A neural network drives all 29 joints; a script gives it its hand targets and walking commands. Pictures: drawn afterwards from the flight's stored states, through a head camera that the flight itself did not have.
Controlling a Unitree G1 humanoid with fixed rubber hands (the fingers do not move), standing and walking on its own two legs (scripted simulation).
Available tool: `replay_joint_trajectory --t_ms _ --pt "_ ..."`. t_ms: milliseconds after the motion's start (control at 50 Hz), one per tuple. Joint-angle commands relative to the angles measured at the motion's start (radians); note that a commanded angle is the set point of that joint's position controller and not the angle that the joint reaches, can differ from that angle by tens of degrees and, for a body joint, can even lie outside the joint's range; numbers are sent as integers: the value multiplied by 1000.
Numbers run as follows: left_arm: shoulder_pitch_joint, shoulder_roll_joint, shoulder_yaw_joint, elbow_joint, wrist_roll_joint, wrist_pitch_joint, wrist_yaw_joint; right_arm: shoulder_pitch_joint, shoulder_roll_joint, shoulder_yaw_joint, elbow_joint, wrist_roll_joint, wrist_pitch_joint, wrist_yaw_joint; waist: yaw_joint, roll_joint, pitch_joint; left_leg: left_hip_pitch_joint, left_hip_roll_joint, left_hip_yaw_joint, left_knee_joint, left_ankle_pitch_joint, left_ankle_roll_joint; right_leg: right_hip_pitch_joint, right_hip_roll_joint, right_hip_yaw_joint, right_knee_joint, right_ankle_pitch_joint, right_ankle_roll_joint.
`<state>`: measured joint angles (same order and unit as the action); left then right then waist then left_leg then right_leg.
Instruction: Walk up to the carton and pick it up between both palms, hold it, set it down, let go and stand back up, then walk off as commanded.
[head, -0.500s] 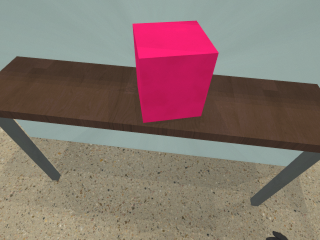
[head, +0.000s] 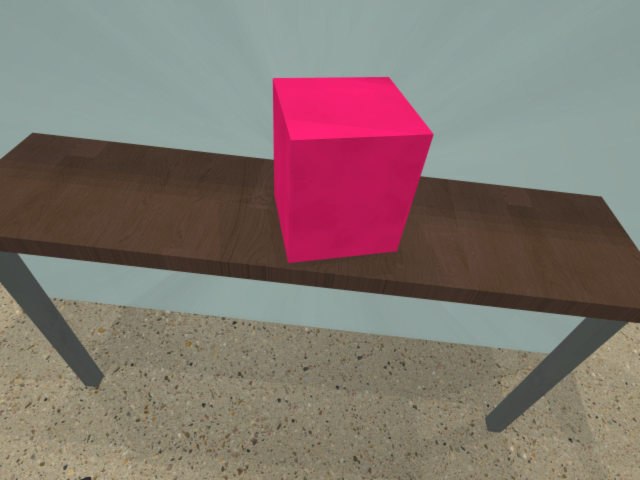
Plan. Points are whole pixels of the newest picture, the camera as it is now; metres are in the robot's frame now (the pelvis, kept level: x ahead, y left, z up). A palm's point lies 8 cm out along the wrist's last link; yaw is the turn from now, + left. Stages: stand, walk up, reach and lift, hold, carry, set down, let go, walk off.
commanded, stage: stand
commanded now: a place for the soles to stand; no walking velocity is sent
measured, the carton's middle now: (338, 170) +0.63 -0.01 +0.07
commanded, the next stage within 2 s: none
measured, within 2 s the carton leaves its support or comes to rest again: neither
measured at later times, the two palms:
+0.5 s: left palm out of the picture +0.10 +0.30 -0.10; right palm out of the picture +0.09 -0.33 -0.09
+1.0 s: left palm out of the picture +0.10 +0.30 -0.09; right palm out of the picture +0.08 -0.34 -0.09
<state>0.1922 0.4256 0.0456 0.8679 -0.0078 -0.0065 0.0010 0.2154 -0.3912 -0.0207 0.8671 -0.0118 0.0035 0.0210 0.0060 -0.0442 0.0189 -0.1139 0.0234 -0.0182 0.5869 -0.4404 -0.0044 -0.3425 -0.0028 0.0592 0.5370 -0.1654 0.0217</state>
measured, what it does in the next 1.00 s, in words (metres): stands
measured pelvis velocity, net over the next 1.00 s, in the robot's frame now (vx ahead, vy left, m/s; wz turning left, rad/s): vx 0.00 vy -0.02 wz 0.02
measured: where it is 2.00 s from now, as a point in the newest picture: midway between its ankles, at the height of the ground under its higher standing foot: outside the picture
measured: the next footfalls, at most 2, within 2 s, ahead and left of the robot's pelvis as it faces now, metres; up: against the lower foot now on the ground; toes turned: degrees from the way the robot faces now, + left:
none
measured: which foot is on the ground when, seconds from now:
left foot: down 0.00-1.00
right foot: down 0.00-1.00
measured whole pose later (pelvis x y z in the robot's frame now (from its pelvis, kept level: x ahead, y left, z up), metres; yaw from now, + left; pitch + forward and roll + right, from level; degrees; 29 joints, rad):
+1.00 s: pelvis +0.00 -0.02 +0.01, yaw +1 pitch -3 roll +0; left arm 0.07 0.41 0.01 1.05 0.01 -0.01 0.00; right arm 0.11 -0.41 -0.03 1.07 -0.01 0.00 0.01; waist -0.01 -0.01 0.10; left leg 0.01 0.02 -0.03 0.37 -0.32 -0.03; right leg -0.26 -0.02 0.05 0.42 -0.11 0.02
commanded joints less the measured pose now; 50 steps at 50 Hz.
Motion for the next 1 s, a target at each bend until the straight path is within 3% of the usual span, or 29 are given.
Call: replay_joint_trajectory --t_ms 0,140,220,240,300,380,520,700,980 --pt "-2 158 43 -48 -2 -21 8 -65 -185 -45 -68 3 -18 -12 15 118 32 -179 81 -77 -177 189 53 94 -59 76 -46 95 -77" --pt "10 158 39 -45 -1 -25 11 -55 -179 -44 -58 11 -14 -17 0 45 -59 -68 70 -49 -109 353 43 99 -77 96 -43 231 -88" --pt "8 160 37 -47 -1 -19 10 -55 -182 -46 -61 13 -9 -17 -4 26 -94 -57 68 -50 -102 348 47 121 -83 101 -37 233 -95" --pt "-49 137 19 -12 27 -24 7 -51 -193 -52 -12 7 -13 -22 -41 40 -83 -19 70 -38 -153 314 36 128 -96 82 -24 283 -83" --pt "-44 142 18 -1 24 -23 2 -77 -212 -55 3 2 -16 -23 -20 41 -64 -36 82 -50 -162 337 44 156 -83 55 -19 297 -67" --pt "-75 157 13 24 18 -17 1 -102 -192 -47 32 7 -11 -20 -15 42 -41 -59 80 -49 -195 306 41 190 -95 65 -37 274 -65" --pt "-109 164 5 68 15 -11 1 -121 -202 -47 86 5 -10 -15 -2 38 -4 -79 71 -62 -264 191 33 222 -106 92 -106 132 -55" --pt "-149 169 1 110 16 -16 2 -111 -204 -47 139 2 -11 -14 -9 20 6 -46 66 -56 -304 140 25 217 -112 113 -171 14 -47" --pt "-163 171 -2 148 13 -17 5 -119 -199 -42 168 6 -12 -17 -13 27 -23 -4 80 -55 -308 255 19 242 -110 82 -152 177 -45"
